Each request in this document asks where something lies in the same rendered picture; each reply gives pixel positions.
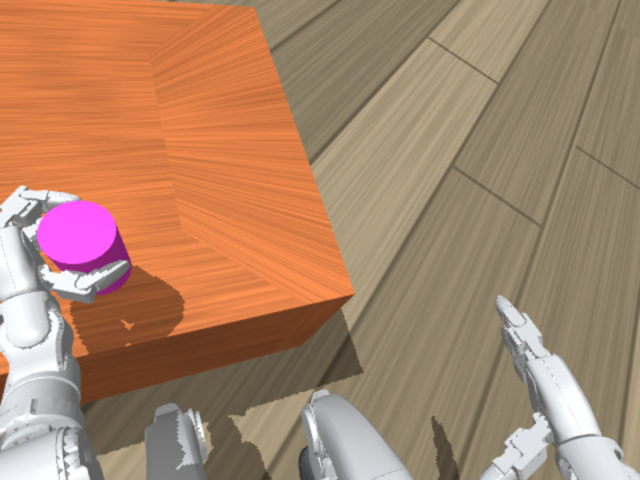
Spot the left robot arm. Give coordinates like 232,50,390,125
0,291,105,480

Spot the right robot hand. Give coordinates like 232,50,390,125
478,295,602,480

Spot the left robot hand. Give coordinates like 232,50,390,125
0,186,130,304

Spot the right robot foot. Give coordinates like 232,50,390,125
299,446,315,480

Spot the right robot arm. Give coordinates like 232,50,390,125
555,435,640,480

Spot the can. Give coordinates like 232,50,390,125
37,201,132,295

